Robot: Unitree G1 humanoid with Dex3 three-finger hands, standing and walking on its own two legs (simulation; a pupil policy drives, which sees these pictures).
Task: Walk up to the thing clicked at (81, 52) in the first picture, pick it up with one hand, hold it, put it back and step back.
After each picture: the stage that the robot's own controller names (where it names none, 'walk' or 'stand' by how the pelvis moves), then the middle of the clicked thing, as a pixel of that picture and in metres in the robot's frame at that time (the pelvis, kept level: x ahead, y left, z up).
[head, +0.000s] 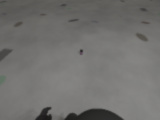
stand; (81, 52) +1.35 +0.19 -0.72
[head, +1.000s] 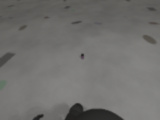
walk; (82, 56) +1.23 +0.23 -0.72
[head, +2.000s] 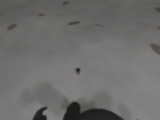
walk; (78, 71) +0.78 +0.22 -0.71
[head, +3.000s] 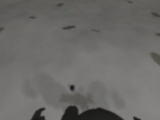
walk; (72, 88) +0.47 +0.21 -0.70
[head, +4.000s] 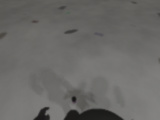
stand; (74, 99) +0.33 +0.18 -0.71
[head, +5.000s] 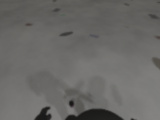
stand; (71, 104) +0.29 +0.20 -0.73
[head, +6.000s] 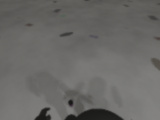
stand; (70, 103) +0.31 +0.21 -0.73
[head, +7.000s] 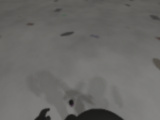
stand; (71, 103) +0.31 +0.20 -0.73
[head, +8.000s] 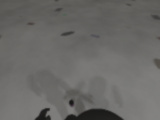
stand; (71, 103) +0.30 +0.20 -0.73
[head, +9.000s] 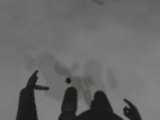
go down; (68, 81) +0.35 +0.19 -0.56
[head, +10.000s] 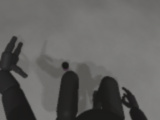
go down; (65, 66) +0.40 +0.22 -0.32
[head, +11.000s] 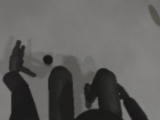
close in; (48, 61) +0.38 +0.26 -0.24
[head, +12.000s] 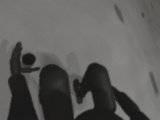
close; (28, 61) +0.38 +0.27 -0.21
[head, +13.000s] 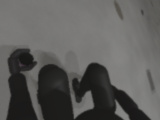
close; (26, 60) +0.37 +0.27 -0.22
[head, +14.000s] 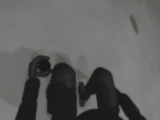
lift; (44, 66) +0.30 +0.25 -0.17
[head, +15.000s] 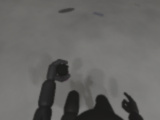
lift; (63, 73) +0.31 +0.18 +0.02
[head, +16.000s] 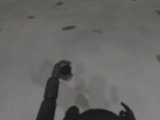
hold; (66, 73) +0.33 +0.17 +0.02
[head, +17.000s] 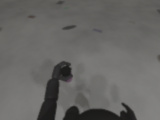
hold; (66, 74) +0.32 +0.17 +0.01
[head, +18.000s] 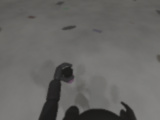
crouch; (68, 75) +0.32 +0.16 +0.00
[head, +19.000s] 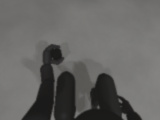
lower; (57, 56) +0.42 +0.21 -0.09
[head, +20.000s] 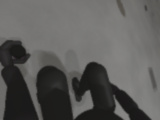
lower; (19, 54) +0.40 +0.30 -0.22
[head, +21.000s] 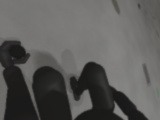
lower; (18, 54) +0.41 +0.29 -0.22
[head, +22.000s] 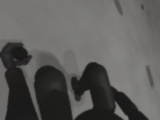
lower; (21, 56) +0.40 +0.29 -0.22
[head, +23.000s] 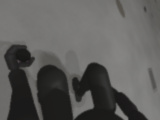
lower; (24, 57) +0.38 +0.28 -0.22
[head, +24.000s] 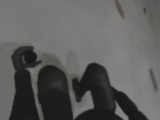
open; (30, 59) +0.38 +0.26 -0.22
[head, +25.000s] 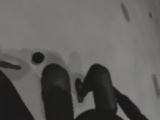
stand; (37, 59) +0.37 +0.24 -0.23
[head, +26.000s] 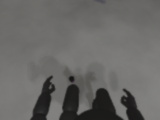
walk; (71, 79) +0.37 +0.17 -0.52
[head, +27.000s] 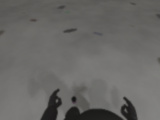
stand; (74, 100) +0.34 +0.16 -0.67
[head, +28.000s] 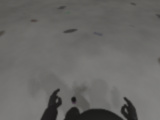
stand; (73, 100) +0.34 +0.16 -0.67
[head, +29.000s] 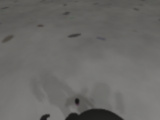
stand; (77, 102) +0.36 +0.15 -0.72
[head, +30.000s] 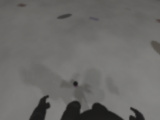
walk; (75, 84) +0.42 +0.14 -0.70
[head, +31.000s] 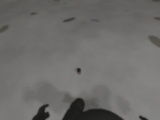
walk; (78, 71) +0.71 +0.21 -0.70
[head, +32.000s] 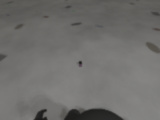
stand; (80, 64) +1.00 +0.19 -0.70
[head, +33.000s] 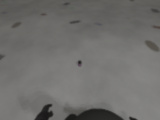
stand; (79, 63) +0.98 +0.18 -0.73
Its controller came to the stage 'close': yes
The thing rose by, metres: 0.72
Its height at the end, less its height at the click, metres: +0.00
